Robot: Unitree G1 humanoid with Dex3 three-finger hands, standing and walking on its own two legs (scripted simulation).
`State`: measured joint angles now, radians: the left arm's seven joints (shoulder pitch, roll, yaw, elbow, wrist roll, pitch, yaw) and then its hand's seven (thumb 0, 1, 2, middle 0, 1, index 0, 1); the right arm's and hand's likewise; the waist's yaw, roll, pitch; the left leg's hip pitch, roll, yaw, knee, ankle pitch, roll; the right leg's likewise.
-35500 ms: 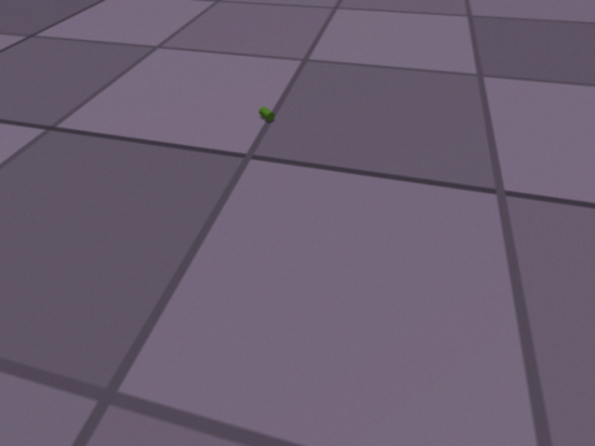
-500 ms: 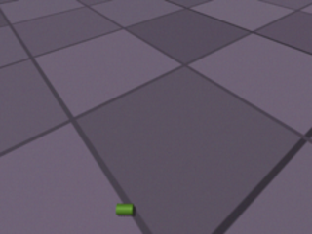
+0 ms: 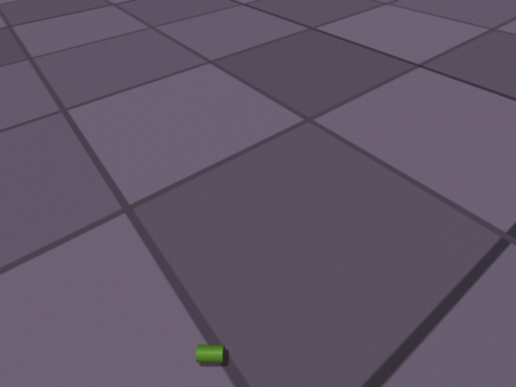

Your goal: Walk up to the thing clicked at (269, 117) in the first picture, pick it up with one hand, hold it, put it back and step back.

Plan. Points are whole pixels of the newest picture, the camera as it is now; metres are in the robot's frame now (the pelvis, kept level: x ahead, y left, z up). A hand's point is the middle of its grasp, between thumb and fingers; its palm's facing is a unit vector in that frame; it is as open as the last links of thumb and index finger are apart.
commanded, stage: stand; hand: left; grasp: from above
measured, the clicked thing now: (210, 353) +0.44 +0.23 -0.75
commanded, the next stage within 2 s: step back in 1.62 s
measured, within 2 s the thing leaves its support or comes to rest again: neither
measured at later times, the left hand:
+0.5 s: hand out of the picture +0.07 +0.24 -0.16, palm faces +0.03 -0.94 -0.34, open 7.4 cm
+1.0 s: hand out of the picture +0.08 +0.24 -0.15, palm faces +0.02 -0.94 -0.35, open 7.4 cm
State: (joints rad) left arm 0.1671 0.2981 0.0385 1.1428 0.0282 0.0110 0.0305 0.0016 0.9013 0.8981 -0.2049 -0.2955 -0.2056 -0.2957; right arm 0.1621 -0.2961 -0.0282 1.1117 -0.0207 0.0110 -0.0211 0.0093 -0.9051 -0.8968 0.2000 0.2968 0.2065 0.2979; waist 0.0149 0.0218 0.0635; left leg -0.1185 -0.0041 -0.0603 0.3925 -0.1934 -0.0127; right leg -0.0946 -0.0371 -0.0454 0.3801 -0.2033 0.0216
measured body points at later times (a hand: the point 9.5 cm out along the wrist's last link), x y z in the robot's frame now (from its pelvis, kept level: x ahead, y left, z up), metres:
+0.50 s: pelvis +0.01 -0.01 +0.00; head +0.01 -0.01 +0.45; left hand +0.07 +0.29 -0.13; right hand +0.07 -0.30 -0.14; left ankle +0.02 +0.13 -0.74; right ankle +0.01 -0.13 -0.74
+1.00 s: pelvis +0.01 -0.01 +0.00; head +0.02 -0.02 +0.45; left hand +0.08 +0.29 -0.13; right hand +0.08 -0.30 -0.14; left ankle +0.02 +0.13 -0.74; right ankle +0.01 -0.13 -0.74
